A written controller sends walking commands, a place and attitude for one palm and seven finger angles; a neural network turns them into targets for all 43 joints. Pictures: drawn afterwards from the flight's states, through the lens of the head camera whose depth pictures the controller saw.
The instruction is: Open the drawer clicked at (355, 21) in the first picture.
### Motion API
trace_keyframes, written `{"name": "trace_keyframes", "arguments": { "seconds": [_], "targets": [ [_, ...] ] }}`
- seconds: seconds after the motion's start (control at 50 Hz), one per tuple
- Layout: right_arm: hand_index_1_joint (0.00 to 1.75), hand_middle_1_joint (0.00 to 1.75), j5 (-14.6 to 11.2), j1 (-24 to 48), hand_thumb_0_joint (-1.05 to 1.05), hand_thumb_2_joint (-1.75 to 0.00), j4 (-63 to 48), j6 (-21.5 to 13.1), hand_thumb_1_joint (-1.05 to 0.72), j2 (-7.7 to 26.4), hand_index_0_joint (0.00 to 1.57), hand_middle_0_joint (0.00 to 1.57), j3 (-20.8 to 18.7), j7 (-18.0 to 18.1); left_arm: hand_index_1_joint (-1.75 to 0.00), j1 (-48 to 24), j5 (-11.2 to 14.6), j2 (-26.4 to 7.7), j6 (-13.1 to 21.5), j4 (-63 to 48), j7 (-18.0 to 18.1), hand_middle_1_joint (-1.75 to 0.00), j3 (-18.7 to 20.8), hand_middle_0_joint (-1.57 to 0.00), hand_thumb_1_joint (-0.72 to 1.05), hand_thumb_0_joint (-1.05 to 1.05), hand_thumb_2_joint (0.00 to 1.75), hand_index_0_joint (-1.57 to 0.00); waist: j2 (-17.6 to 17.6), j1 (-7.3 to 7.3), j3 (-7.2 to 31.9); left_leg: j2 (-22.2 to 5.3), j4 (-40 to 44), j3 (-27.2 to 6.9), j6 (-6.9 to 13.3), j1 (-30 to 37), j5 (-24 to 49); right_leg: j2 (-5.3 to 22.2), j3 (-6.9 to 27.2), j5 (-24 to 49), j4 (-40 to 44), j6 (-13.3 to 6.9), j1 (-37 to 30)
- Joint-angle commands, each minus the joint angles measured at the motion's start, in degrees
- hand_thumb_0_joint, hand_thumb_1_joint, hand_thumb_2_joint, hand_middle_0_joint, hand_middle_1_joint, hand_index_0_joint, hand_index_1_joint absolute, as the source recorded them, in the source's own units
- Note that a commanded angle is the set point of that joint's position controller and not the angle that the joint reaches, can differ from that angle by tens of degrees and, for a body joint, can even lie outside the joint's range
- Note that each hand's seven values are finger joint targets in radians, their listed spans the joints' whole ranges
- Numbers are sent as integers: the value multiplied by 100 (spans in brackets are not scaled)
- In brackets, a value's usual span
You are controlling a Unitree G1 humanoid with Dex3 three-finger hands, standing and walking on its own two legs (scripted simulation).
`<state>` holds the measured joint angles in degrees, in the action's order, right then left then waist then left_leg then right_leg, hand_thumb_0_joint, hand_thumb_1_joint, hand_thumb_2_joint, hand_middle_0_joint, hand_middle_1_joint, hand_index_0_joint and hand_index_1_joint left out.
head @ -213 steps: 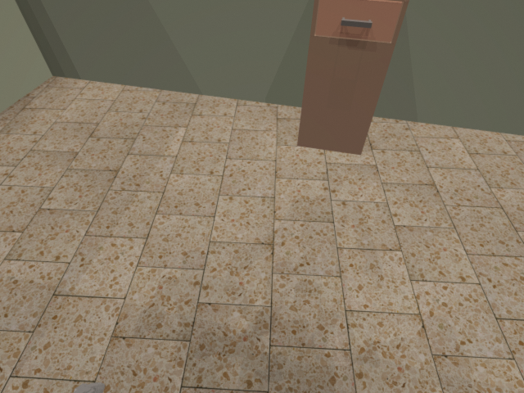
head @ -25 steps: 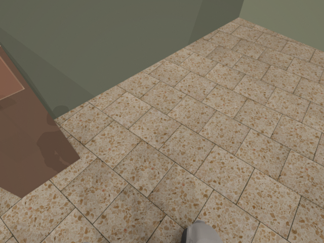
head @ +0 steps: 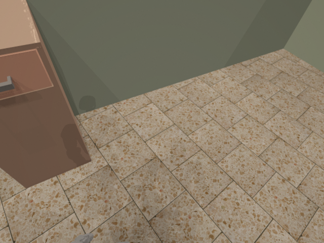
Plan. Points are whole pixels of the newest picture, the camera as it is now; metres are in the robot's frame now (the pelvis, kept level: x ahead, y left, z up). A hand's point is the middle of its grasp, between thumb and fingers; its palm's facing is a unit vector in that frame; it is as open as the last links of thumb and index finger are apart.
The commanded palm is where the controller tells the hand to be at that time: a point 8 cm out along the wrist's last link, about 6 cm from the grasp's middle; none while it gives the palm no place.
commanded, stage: turn to face it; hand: left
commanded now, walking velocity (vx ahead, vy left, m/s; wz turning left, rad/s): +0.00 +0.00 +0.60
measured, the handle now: out of the picture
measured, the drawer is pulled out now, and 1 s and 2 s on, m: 0.00 0.00 0.00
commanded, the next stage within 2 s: take the last steps up to it in 0.74 s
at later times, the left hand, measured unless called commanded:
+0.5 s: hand out of the picture +0.06 +0.17 -0.13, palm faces +0.29 -0.91 -0.31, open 7.4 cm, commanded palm none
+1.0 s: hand out of the picture -0.12 +0.15 -0.16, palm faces +0.52 -0.82 -0.24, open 7.4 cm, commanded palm none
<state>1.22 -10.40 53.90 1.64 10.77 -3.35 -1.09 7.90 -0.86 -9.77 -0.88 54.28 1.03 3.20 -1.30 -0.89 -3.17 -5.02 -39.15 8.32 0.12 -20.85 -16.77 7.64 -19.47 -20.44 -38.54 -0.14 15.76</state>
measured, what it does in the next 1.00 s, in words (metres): steps on the spot, turning left: right foot, then left foot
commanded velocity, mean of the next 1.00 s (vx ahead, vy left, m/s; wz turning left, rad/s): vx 0.05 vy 0.01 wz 0.40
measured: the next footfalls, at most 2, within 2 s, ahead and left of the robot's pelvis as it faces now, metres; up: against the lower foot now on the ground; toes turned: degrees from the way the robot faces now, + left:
right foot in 0.42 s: +0.09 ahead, -0.16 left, +0.00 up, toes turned +11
left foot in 0.86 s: -0.05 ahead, +0.06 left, +0.00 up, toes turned +32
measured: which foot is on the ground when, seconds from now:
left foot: down 0.00-0.42, up 0.44-0.84, down 0.86-1.00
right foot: up 0.00-0.40, down 0.42-0.86, up 0.88-1.00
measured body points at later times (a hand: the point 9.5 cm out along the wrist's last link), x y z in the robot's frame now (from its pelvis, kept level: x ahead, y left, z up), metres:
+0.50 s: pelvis +0.01 -0.06 +0.01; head +0.05 -0.09 +0.46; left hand +0.04 +0.21 -0.10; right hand +0.15 -0.30 -0.15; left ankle +0.01 +0.08 -0.68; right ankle +0.05 -0.17 -0.72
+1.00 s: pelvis -0.02 -0.04 +0.02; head -0.01 -0.02 +0.47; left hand -0.15 +0.19 -0.14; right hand +0.18 -0.20 -0.11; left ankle -0.09 +0.04 -0.72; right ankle +0.02 -0.17 -0.66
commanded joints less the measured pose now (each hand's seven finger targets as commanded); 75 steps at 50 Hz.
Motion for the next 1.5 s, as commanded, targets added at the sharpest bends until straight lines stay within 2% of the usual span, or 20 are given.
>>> {"name": "trace_keyframes", "arguments": {
  "seconds": [0.0, 0.1, 0.26, 0.36, 0.38, 0.4, 0.42, 0.52, 0.72, 0.8, 0.84, 0.86, 1.04, 1.12, 1.18, 1.2, 1.22, 1.26, 1.34, 1.48],
  "targets": [
    [30, 30, 75, -1094, 0, -90, -204, -99, -90, 1491, 20, 20, -341, 131, -30, -291, -51, -625, -58, -773, 34, -30, 183, -20, 90, 0, 90, -20, 1747, -448, 550, -2014, 2311, -3322, 1228, 1177, 1933, -146, 1538, -1604, -2764, 412, 1934],
    [30, 30, 4, -238, 0, -90, -508, -218, -90, 1161, 20, 20, -220, 193, -30, 196, -10, -753, -19, -504, -41, -30, 241, -20, 90, 0, 90, -20, 824, -30, 947, -1031, 1849, -1824, 860, 1564, 2865, -114, 1852, -237, -2753, 557, 1797],
    [30, 30, 25, -253, 0, -90, -468, -73, -90, 1402, 20, 20, -340, 122, -30, 12, 43, -773, -75, -687, 6, -30, 191, -20, 90, 0, 90, -20, 896, -163, 736, -939, 1863, -2309, 1011, 1332, 2300, -362, 1810, -564, -1274, 587, 1155],
    [30, 30, -17, 222, 0, -90, -633, 11, -90, 1423, 20, 20, -379, 79, -30, 781, 83, -902, 25, -608, 40, -30, 183, -20, 90, 0, 90, -20, 988, 212, 901, -500, 1254, -2431, 652, 425, 2082, -609, 1641, 443, 1006, 460, -536],
    [30, 30, -63, 232, 0, -90, -684, 17, -90, 1199, 20, 20, -366, 51, -30, 1020, 34, -1155, 78, -583, 73, -30, 237, -20, 90, 0, 90, -20, 296, 331, 929, -116, 683, -2149, 312, -242, 1213, -129, 2041, 699, 1897, 325, -1252],
    [30, 30, -96, 140, 0, -90, -829, 24, -90, 731, 20, 20, -284, 14, -30, 1063, -79, -1758, 130, -636, 118, -30, 343, -20, 90, 0, 90, -20, -1542, 336, 795, 802, -678, -1046, -231, -1464, -839, 1569, 3806, 884, 2453, -307, -1704],
    [30, 30, -27, 214, 0, -90, -893, 42, -90, 895, 20, 20, -316, 22, -30, 859, -48, -1946, 78, -774, 114, -30, 307, -20, 90, 0, 90, -20, -1286, 327, 684, 696, -1913, -1123, -247, -1346, -1711, 2265, 3919, 1367, 2399, -794, -837],
    [30, 30, -3, -47, 0, -90, -417, 184, -90, 800, 20, 20, -291, -76, -30, 107, -49, -1137, 152, -865, 107, -30, 120, -20, 90, 0, 90, -20, -890, -98, 63, 333, -3213, -948, -378, -1195, -379, 1008, 2080, 1857, 2039, -468, -213],
    [30, 30, -84, 730, 0, -90, -505, 95, -90, 603, 20, 20, -75, -5, -30, 1069, -120, -1458, 119, -283, 89, -30, 224, -20, 90, 0, 90, -20, -1057, 455, 442, 383, -585, -411, -338, -247, -1135, 1360, 1972, 3226, 1642, -796, -1118],
    [30, 30, -73, 0, 0, -90, -242, -31, -90, 750, 20, 20, -63, 40, -30, 792, -14, -1413, 60, -182, 75, -30, 232, -20, 90, 0, 90, -20, -831, 41, 797, 339, 1609, -278, -173, 1257, 462, 1019, 1412, 2885, 795, -223, -653],
    [30, 30, 5, -283, 0, -90, -221, -85, -90, 1611, 20, 20, -217, 71, -30, 751, 38, -760, 6, -405, 17, -30, 64, -20, 90, 0, 90, -20, 1722, -114, 810, -1654, 1997, -2495, 779, 2353, 2849, 30, 983, -985, -753, 440, 1341],
    [30, 30, 34, -439, 0, -90, -102, -55, -90, 1624, 20, 20, -223, 134, -30, 338, -18, -810, -55, -485, 33, -30, 29, -20, 90, 0, 90, -20, 1588, -313, 636, -1819, 2197, -2594, 1205, 1911, 2318, -65, 1358, -1570, -1564, 416, 1411],
    [30, 30, 3, -518, 0, -90, 131, -285, -90, 1005, 20, 20, -69, 199, -30, 320, -59, -640, 68, -87, -180, -30, -8, -20, 90, 0, 90, -20, 816, -74, -59, -911, 2675, -1906, 1100, 1568, 310, -177, 1495, -364, -1234, 347, 1442],
    [30, 30, 21, -618, 0, -90, 258, -299, -90, 965, 20, 20, -88, 182, -30, 374, -61, -516, 147, -87, -179, -30, -28, -20, 90, 0, 90, -20, 846, -12, -119, -852, 2595, -1994, 1081, 1180, -102, -345, 1352, -315, -193, 290, 661],
    [30, 30, -13, -495, 0, -90, 329, -303, -90, 822, 20, 20, -49, 187, -30, 1233, -81, -497, 251, 240, -157, -30, 8, -20, 90, 0, 90, -20, 441, 426, 23, -415, 1670, -1614, 743, 349, -500, -455, 1292, 474, 1130, 246, -947],
    [30, 30, -57, -521, 0, -90, 309, -337, -90, 594, 20, 20, -15, 169, -30, 1701, -114, -764, 323, 405, -113, -30, 63, -20, 90, 0, 90, -20, -187, 604, 127, 22, 727, -1187, 477, -322, -767, 85, 1953, 49, 1651, 89, -1759],
    [30, 30, -91, -550, 0, -90, 158, -365, -90, 254, 20, 20, 48, 116, -30, 2123, -149, -1321, 369, 496, -55, -30, 188, -20, 90, 0, 90, -20, -1660, 744, 145, 650, -841, -515, 185, -1523, -1353, 1514, 3869, -654, 2555, -449, -2441],
    [30, 30, 17, 20, 0, -90, -6, -286, -90, 615, 20, 20, -73, 46, -30, 2090, -44, -1392, 366, 476, 0, -30, 205, -20, 90, 0, 90, -20, -1174, 762, -338, 218, -2308, -1055, 147, -1848, -1200, 2018, 4831, -2355, 3340, -889, -1153],
    [30, 30, 61, -624, 0, -90, 373, -150, -90, 250, 20, 20, -80, -61, -30, 1179, -77, -673, 456, 338, 43, -30, 53, -20, 90, 0, 90, -20, -593, 85, -581, -114, -2289, -780, -58, -1224, 179, 1185, 2663, -792, 3197, -456, -73],
    [30, 30, -2, -86, 0, -90, 145, -259, -90, 84, 20, 20, -22, -156, -30, 1634, -85, -848, 526, 694, -3, -30, 81, -20, 90, 0, 90, -20, -695, 278, -388, -94, -392, -236, -144, -877, 482, 986, 1823, 331, 2967, -567, -621]
  ]
}}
